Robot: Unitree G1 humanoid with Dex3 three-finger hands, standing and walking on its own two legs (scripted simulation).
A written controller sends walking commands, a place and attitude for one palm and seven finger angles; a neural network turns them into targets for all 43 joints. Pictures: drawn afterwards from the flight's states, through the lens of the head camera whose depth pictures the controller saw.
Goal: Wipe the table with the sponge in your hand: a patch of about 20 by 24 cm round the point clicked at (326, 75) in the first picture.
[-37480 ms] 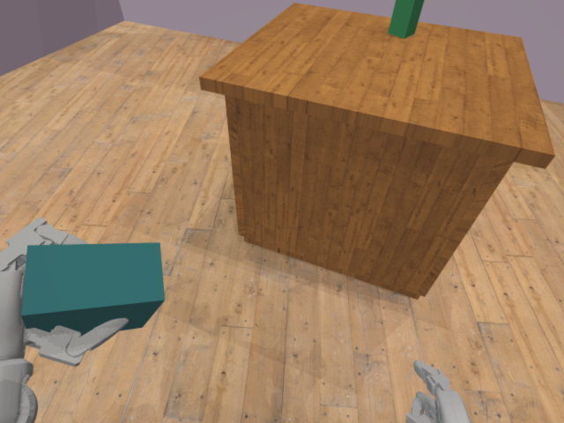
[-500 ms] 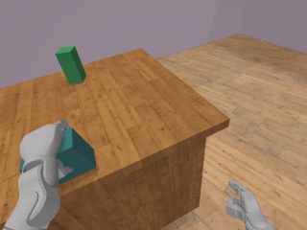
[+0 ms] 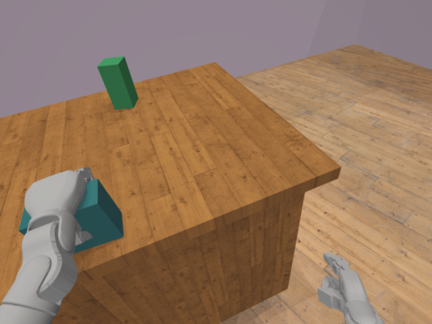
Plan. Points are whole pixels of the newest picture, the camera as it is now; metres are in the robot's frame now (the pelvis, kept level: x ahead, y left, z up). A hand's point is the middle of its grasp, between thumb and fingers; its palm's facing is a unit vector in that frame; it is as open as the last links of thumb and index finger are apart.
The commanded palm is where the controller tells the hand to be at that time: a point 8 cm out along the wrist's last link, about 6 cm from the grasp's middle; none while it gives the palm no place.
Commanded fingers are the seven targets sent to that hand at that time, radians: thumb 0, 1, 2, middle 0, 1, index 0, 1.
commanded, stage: wipe forward along the middle lane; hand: left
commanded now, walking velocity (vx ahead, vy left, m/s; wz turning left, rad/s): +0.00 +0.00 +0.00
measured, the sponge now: (82, 225) +0.25 +0.31 +0.08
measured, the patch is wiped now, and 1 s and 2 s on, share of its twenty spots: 1.00 1.00 1.00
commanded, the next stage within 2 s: slide back across to the first lane in 1.44 s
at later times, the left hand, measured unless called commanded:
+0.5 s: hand (75, 191) +0.30 +0.33 +0.12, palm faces +0.01 -0.03 -1.00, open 9.9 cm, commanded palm +0.27 +0.33 +0.15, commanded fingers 0.00 0.10 1.30 -1.20 -1.60 -1.20 -1.60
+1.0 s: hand (78, 175) +0.34 +0.35 +0.12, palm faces -0.05 -0.01 -1.00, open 9.9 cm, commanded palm +0.33 +0.35 +0.15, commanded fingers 0.00 0.10 1.30 -1.20 -1.60 -1.20 -1.60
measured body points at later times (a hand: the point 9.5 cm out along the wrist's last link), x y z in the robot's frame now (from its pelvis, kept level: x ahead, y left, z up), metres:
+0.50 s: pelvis +0.00 +0.01 +0.00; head -0.02 -0.04 +0.45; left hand +0.29 +0.33 +0.18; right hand +0.22 -0.20 -0.10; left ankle -0.01 +0.13 -0.74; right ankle +0.04 -0.05 -0.74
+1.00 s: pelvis +0.00 +0.01 +0.00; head +0.01 -0.03 +0.45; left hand +0.34 +0.35 +0.18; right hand +0.18 -0.23 -0.12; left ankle -0.01 +0.13 -0.74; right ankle +0.04 -0.05 -0.74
